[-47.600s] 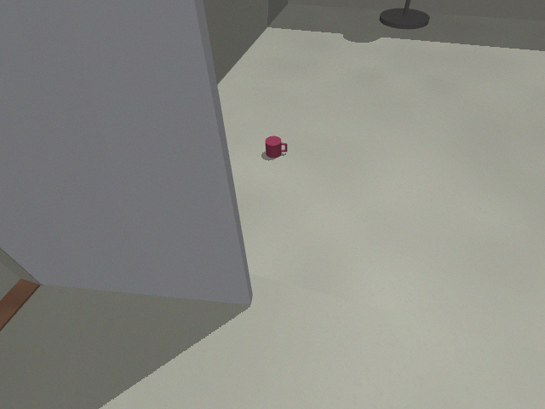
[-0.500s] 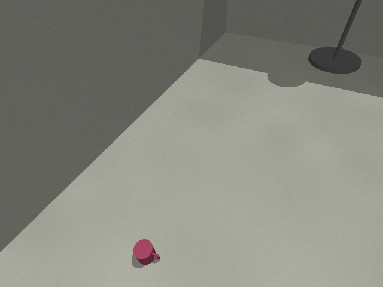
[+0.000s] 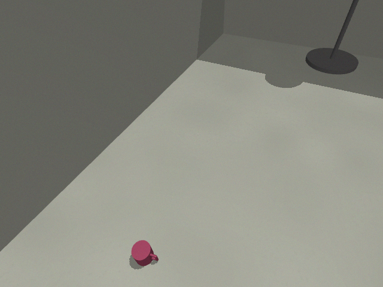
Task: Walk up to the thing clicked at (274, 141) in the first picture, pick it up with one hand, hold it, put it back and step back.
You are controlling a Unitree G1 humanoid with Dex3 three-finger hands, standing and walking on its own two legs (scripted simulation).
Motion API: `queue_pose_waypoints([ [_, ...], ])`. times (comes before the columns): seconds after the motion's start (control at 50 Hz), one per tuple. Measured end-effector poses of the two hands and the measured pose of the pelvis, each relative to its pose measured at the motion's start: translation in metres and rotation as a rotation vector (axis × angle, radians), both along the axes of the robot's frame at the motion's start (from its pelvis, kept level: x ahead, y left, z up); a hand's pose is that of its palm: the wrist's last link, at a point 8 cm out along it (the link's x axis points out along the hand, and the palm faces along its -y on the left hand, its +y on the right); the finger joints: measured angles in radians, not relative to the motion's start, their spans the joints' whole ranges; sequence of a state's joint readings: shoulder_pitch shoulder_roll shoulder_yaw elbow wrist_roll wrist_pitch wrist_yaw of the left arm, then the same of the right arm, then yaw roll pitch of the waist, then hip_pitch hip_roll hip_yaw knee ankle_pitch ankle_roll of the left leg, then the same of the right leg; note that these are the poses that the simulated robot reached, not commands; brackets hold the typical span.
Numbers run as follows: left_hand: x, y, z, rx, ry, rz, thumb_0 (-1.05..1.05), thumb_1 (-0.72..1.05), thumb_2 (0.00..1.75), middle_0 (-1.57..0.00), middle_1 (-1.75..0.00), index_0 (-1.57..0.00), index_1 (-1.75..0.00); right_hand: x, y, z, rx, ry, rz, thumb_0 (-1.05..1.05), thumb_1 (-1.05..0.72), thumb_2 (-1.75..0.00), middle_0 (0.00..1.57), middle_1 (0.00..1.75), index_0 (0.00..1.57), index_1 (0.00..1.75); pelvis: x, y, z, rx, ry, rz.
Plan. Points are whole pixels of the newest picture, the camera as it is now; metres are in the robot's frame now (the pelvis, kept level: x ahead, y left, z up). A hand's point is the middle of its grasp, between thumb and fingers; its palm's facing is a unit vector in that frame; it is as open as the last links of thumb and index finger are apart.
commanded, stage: stand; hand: left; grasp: from above
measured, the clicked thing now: (146, 254) +0.43 +0.30 -0.74
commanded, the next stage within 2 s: step back in 0.30 s
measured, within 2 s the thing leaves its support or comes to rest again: neither
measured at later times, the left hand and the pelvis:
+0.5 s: hand out of the picture +0.08 +0.28 -0.16, palm faces -0.01 -0.92 -0.38, open 7.3 cm; pelvis -0.02 +0.01 -0.01, yaw +0 degrees
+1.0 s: hand out of the picture +0.02 +0.32 -0.18, palm faces -0.10 -0.92 -0.39, open 7.3 cm; pelvis -0.10 +0.06 -0.03, yaw -5 degrees
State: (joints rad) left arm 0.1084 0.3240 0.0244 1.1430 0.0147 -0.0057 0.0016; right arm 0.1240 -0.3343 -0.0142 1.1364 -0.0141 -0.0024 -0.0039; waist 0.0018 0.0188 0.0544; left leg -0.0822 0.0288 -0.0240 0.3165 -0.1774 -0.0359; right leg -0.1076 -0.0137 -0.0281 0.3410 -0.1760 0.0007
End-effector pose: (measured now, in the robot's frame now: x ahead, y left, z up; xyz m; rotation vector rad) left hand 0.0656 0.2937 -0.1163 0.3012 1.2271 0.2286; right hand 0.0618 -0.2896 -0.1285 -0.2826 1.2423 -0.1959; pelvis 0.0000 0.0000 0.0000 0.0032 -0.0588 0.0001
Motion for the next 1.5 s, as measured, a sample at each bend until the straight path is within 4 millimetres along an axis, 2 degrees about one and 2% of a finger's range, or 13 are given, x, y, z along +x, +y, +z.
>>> queue_pose_waypoints([
  [0.32, 0.004, -0.001, -0.001, -0.001, 0.018, -0.003, 0.01, 0.91, 0.90, -0.20, -0.30, -0.21, -0.30, -0.001, -0.005, -0.001, -0.002, 0.027, -0.005, 0.00, -0.90, -0.90, 0.20, 0.30, 0.20, 0.30, 0.005, -0.002, -0.001, 0.000, 0.016, -0.002],
  [0.46, 0.009, 0.019, -0.005, 0.030, -0.008, -0.007, 0.01, 0.91, 0.90, -0.21, -0.30, -0.21, -0.30, 0.003, -0.012, -0.002, -0.038, 0.006, -0.008, 0.00, -0.90, -0.90, 0.20, 0.30, 0.20, 0.30, -0.017, 0.007, -0.009, -0.007, 0.026, -0.004],
  [0.54, 0.016, 0.038, -0.010, 0.042, -0.030, -0.043, 0.01, 0.91, 0.90, -0.21, -0.30, -0.21, -0.30, -0.009, -0.007, 0.002, -0.073, 0.012, -0.012, 0.00, -0.90, -0.90, 0.20, 0.30, 0.20, 0.30, -0.029, 0.024, -0.014, 0.001, 0.042, -0.003],
  [0.62, 0.028, 0.060, -0.025, 0.031, -0.082, -0.058, 0.01, 0.91, 0.90, -0.21, -0.30, -0.21, -0.30, -0.032, 0.005, 0.003, -0.127, 0.034, -0.005, 0.00, -0.90, -0.90, 0.20, 0.30, 0.20, 0.30, -0.040, 0.044, -0.027, -0.016, 0.052, 0.009],
  [0.7, 0.028, 0.068, -0.029, 0.019, -0.095, -0.062, 0.01, 0.91, 0.90, -0.20, -0.30, -0.21, -0.30, -0.059, 0.025, 0.011, -0.132, 0.072, -0.006, 0.00, -0.90, -0.90, 0.20, 0.30, 0.20, 0.30, -0.053, 0.054, -0.021, -0.020, 0.038, 0.000],
  [0.78, 0.013, 0.067, -0.026, -0.002, -0.068, -0.072, 0.01, 0.91, 0.90, -0.20, -0.30, -0.21, -0.30, -0.076, 0.038, 0.017, -0.131, 0.081, -0.018, 0.00, -0.90, -0.90, 0.21, 0.30, 0.21, 0.30, -0.062, 0.060, -0.014, -0.026, 0.050, -0.010],
  [0.92, -0.030, 0.068, -0.026, 0.015, 0.001, -0.101, 0.01, 0.91, 0.90, -0.20, -0.30, -0.21, -0.30, -0.079, 0.046, 0.006, -0.103, -0.021, -0.046, 0.00, -0.90, -0.90, 0.21, 0.31, 0.21, 0.30, -0.082, 0.064, -0.018, -0.004, 0.032, -0.054],
  [1.06, -0.063, 0.061, -0.015, 0.063, -0.009, -0.115, 0.01, 0.91, 0.90, -0.20, -0.30, -0.21, -0.30, -0.092, 0.037, -0.017, -0.043, -0.088, -0.056, 0.00, -0.90, -0.90, 0.21, 0.31, 0.21, 0.30, -0.110, 0.054, -0.028, -0.011, -0.003, -0.078],
  [1.16, -0.088, 0.054, 0.002, 0.072, -0.055, -0.105, 0.01, 0.91, 0.90, -0.21, -0.30, -0.21, -0.30, -0.108, 0.032, -0.012, -0.017, -0.082, -0.049, 0.01, -0.90, -0.90, 0.21, 0.30, 0.21, 0.30, -0.130, 0.044, -0.019, 0.028, 0.001, -0.076],
  [1.24, -0.101, 0.053, 0.013, 0.076, -0.090, -0.091, 0.01, 0.91, 0.90, -0.21, -0.30, -0.21, -0.30, -0.127, 0.025, -0.003, -0.035, -0.070, -0.019, 0.00, -0.90, -0.90, 0.21, 0.30, 0.21, 0.30, -0.150, 0.045, -0.012, 0.045, 0.027, -0.062],
  [1.32, -0.112, 0.054, 0.013, 0.072, -0.130, -0.106, 0.01, 0.91, 0.90, -0.21, -0.30, -0.21, -0.30, -0.151, 0.019, -0.003, -0.076, -0.048, 0.004, 0.00, -0.90, -0.90, 0.20, 0.30, 0.20, 0.30, -0.173, 0.051, -0.014, 0.030, 0.040, -0.041],
  [1.42, -0.134, 0.066, -0.003, 0.045, -0.174, -0.105, 0.01, 0.91, 0.90, -0.21, -0.30, -0.21, -0.30, -0.185, 0.027, -0.004, -0.118, -0.028, 0.037, 0.00, -0.90, -0.90, 0.20, 0.30, 0.20, 0.30, -0.208, 0.062, -0.026, 0.004, 0.028, 0.004],
  [1.5, -0.166, 0.076, -0.018, 0.012, -0.150, -0.084, 0.01, 0.91, 0.90, -0.21, -0.30, -0.21, -0.30, -0.220, 0.044, 0.005, -0.117, -0.025, 0.036, 0.00, -0.90, -0.90, 0.20, 0.30, 0.20, 0.30, -0.234, 0.069, -0.027, 0.029, -0.005, -0.015],
])
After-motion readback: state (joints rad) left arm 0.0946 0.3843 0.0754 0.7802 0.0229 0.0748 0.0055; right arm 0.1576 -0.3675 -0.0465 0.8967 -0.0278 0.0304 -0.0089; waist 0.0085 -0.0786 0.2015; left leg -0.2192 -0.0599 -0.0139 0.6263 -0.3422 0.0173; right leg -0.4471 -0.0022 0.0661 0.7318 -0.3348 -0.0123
